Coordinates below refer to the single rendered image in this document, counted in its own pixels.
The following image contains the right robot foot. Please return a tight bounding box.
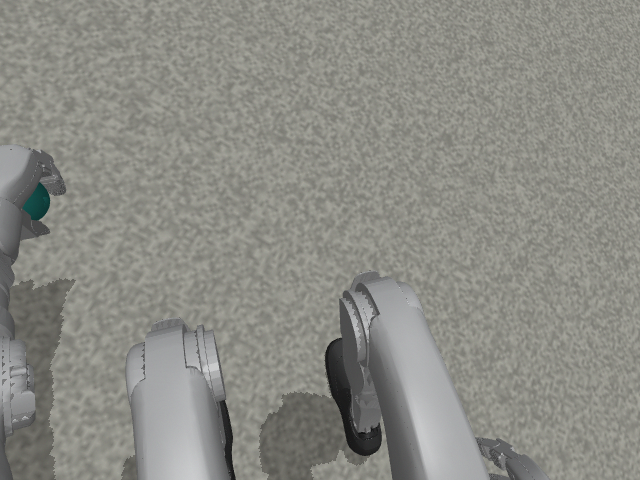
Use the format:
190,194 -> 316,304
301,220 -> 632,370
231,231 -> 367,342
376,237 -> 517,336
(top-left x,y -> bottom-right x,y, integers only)
325,338 -> 382,456

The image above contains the left robot foot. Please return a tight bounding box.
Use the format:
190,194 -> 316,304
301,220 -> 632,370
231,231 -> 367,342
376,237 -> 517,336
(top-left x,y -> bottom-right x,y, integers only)
220,400 -> 236,480

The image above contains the right robot hand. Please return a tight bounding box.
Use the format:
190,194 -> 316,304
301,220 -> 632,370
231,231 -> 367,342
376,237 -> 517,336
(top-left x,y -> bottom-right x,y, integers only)
476,438 -> 551,480

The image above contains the left robot hand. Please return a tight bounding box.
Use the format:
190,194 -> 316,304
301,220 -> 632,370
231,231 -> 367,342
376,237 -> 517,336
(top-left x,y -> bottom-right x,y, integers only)
0,144 -> 66,240

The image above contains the ball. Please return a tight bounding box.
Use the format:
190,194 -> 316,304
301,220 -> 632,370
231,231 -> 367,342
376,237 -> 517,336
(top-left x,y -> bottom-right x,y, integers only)
22,182 -> 50,221

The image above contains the left robot arm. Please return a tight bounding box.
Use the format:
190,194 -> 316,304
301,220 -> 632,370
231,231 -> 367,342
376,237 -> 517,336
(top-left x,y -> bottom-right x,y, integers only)
0,197 -> 35,480

